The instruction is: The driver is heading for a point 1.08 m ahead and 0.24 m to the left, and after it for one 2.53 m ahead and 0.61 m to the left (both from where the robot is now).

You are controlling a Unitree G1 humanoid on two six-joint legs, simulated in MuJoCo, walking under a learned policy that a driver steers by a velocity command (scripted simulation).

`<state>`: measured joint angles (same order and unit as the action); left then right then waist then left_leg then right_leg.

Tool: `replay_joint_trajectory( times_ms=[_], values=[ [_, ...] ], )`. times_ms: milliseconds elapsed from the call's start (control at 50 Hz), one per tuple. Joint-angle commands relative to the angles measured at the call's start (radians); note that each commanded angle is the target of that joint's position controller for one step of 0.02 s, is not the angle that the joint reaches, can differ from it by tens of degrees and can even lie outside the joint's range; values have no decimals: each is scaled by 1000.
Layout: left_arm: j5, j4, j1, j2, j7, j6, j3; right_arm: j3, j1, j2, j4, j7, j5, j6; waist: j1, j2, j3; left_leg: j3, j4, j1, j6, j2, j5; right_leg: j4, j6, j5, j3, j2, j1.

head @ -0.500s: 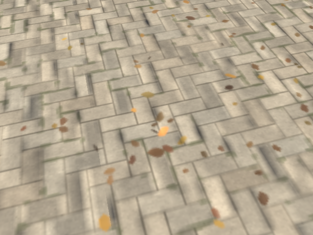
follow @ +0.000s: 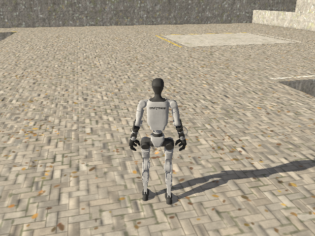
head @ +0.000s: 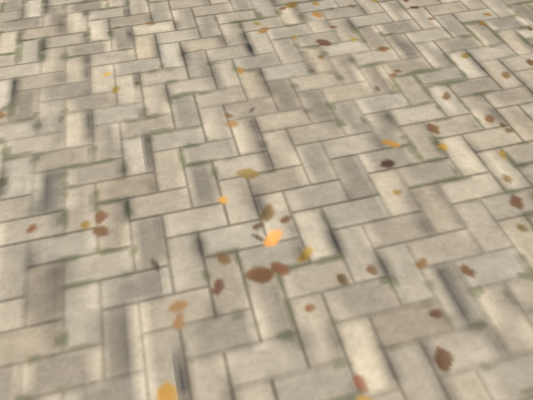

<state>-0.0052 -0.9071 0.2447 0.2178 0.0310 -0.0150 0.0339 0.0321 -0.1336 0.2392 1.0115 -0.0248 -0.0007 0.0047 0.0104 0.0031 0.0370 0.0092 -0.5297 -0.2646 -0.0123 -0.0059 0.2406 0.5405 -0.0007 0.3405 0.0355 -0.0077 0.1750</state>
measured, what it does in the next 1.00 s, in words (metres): walks ahead: right foot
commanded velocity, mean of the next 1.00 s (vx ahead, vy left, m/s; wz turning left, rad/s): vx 0.34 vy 0.00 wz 0.05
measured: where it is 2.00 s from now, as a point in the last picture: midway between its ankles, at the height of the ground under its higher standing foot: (233, 271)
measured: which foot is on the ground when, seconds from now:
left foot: down 0.00-0.80, up 0.82-1.00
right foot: down 0.00-0.32, up 0.34-0.78, down 0.80-1.00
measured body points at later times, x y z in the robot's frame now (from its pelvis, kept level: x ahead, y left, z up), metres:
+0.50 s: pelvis +0.09 +0.04 +0.01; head +0.10 +0.05 +0.46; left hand +0.19 +0.30 -0.12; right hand +0.06 -0.22 -0.13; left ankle +0.04 +0.12 -0.73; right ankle +0.09 -0.11 -0.65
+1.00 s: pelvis +0.36 -0.03 +0.01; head +0.38 -0.04 +0.46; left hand +0.42 +0.24 -0.12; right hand +0.43 -0.30 -0.13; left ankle +0.32 +0.12 -0.64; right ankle +0.40 -0.11 -0.73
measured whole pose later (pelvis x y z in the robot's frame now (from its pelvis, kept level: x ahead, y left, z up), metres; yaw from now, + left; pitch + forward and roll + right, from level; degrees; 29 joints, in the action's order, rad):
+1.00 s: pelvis +0.36 -0.03 +0.01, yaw +5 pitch +0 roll -1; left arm -0.01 -0.95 0.20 0.24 -0.03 -0.12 0.06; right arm 0.07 -0.28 0.27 0.97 -0.02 0.04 -0.07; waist -0.01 0.05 0.04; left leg 0.06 -1.17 -0.52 0.06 -0.09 0.28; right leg 0.37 -0.06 0.15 -0.13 -0.04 0.21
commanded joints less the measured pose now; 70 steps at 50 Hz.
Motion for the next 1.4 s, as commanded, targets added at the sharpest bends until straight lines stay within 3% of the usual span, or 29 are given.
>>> replay_joint_trajectory(
  times_ms=[20,80,140,200,240,280,320,340,360,380,400,460,580,720,760,800,820,840,860,880,900,960,1060,1160,1260,1320,1360,1380,1400],
  values=[
    [0,17,33,105,4,-9,21,21,1,106,-19,-7,0,-4,1,-11,-37,32,58,95,33,-33,-203,-106,-24,-244,32,40,71],
    [0,-4,37,102,5,-9,19,21,0,103,-2,-9,0,-1,2,-11,-28,31,65,95,31,-31,-188,-116,-22,-223,29,38,74],
    [11,-32,68,131,8,-3,30,23,-16,98,21,-10,11,0,-9,-55,12,-30,10,20,40,33,237,-173,-71,237,63,41,106],
    [27,-40,122,198,9,-26,50,18,47,67,-16,2,22,-43,-41,-175,117,-69,-179,-178,51,43,228,-341,-191,513,345,233,85],
    [29,-38,94,194,7,-48,53,20,46,68,-25,18,30,-77,-25,-186,155,-19,-232,-224,83,-16,195,-361,-234,405,432,310,80],
    [37,-22,28,177,-2,-52,49,23,-36,62,2,32,37,-98,32,-154,125,-44,-51,-77,109,-14,171,-301,-186,271,314,256,104],
    [34,3,-31,149,-8,-53,40,46,-223,97,83,34,25,-98,101,-69,50,1,65,242,100,-6,36,-110,-114,56,141,129,249],
    [28,31,-46,83,-9,-63,23,69,-345,186,105,30,23,-99,129,174,2,330,230,382,185,-190,180,226,-39,2,-30,-1,405],
    [39,62,-58,81,-4,-79,25,73,-429,239,116,44,12,-108,141,316,-30,711,375,451,313,-371,251,484,-20,223,-7,-62,565],
    [56,54,-47,122,-8,-88,36,47,-334,166,93,44,4,-119,83,169,27,684,361,403,310,-388,283,634,-42,195,69,11,639],
    [59,40,-32,121,-18,-94,36,34,-267,120,63,46,7,-126,54,114,56,561,360,365,270,-340,273,661,-66,87,73,56,657],
    [32,30,-55,126,-25,-96,50,12,-221,77,35,49,4,-118,26,75,57,299,391,298,190,-238,4,546,-68,-116,24,129,599],
    [26,99,-246,53,-40,-81,25,13,-303,130,34,13,-3,-93,62,69,71,116,429,237,196,-188,-258,214,2,-302,-54,101,546],
    [37,158,-381,90,-74,-89,18,29,-357,147,46,7,19,-84,52,83,110,65,403,320,179,-251,-328,-4,-47,-353,-54,66,454],
    [35,146,-308,133,-76,-93,36,40,-331,171,34,7,15,-76,-7,107,39,45,288,364,158,-259,-616,-13,-81,-297,-79,25,316],
    [37,64,-6,210,-61,-89,80,33,-305,154,14,10,4,-63,-160,107,-148,12,-76,230,112,-187,-780,-6,-135,-273,-73,6,-110],
    [14,31,161,290,-48,-86,99,12,-344,90,-16,14,-9,-65,-176,-47,-307,-24,-429,-69,75,-92,-409,-7,-211,-159,223,242,-461],
    [5,17,188,299,-60,-87,91,-20,-450,-33,-9,19,12,-87,-113,-287,-460,66,-714,-320,46,65,324,-197,-326,68,690,438,-632],
    [13,22,129,203,-60,-92,65,14,-351,95,-19,20,44,-106,-130,-185,-324,154,-820,-409,63,12,307,-265,-268,137,659,398,-509],
    [17,34,35,166,-58,-98,52,29,-263,138,-52,18,61,-115,-104,-142,-170,122,-815,-444,78,-37,208,-287,-220,71,481,372,-345],
    [13,41,-44,143,-60,-105,45,32,-227,129,-57,8,52,-115,-66,-65,-109,107,-769,-393,80,-88,111,-316,-196,-42,358,337,-196],
    [-8,18,-102,85,-66,-118,34,43,-275,61,-45,6,41,-75,9,-94,-55,111,-676,-257,81,-146,16,-395,-165,-185,122,258,3],
    [-14,-19,-55,134,-37,-123,46,57,-150,67,-114,5,30,-43,11,-52,28,133,-537,-422,57,-150,-149,-455,-184,-277,-26,257,10],
    [-9,-25,0,169,-11,-108,50,46,4,50,-176,40,20,-61,-36,-22,53,45,-275,-445,46,-127,-334,-459,-158,-370,-160,244,-72],
    [8,-49,105,195,-6,-69,60,29,157,31,-273,76,22,-63,-89,-12,86,-40,-139,-519,75,-102,-243,-367,-152,-527,-223,295,-279],
    [16,-27,70,234,0,-48,71,46,121,72,-307,93,27,-58,-32,-72,17,-127,-117,-364,122,-19,-101,-205,-123,-967,-269,304,-321],
    [21,-9,36,258,6,-33,76,89,-84,152,-276,89,34,-54,92,-100,-106,-153,-78,-71,179,61,-70,96,-91,-1146,-289,281,-262],
    [19,6,23,251,7,-37,71,127,-253,225,-235,70,34,-49,177,-49,-192,-60,-7,223,225,45,-112,363,-47,-944,-293,240,-75],
    [-15,54,94,104,-9,-61,30,149,-290,334,-222,51,33,-44,87,211,-263,432,24,568,372,-215,-44,736,15,-50,-261,67,370]
  ],
)
Velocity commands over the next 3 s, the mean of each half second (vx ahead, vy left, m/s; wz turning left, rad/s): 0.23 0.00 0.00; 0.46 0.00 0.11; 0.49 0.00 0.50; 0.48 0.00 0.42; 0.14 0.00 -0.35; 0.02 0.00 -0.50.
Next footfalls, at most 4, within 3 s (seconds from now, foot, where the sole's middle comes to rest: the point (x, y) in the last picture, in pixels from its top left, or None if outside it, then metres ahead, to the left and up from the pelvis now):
0.80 right None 0.44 -0.12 -0.77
1.38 left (220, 328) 0.71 0.16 -0.77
1.86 right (243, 227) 1.05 0.10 -0.77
2.32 left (165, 231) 1.04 0.35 -0.77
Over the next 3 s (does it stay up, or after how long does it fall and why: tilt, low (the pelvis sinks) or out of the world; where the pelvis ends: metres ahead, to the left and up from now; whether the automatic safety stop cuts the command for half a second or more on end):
stays up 1.02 0.16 0.01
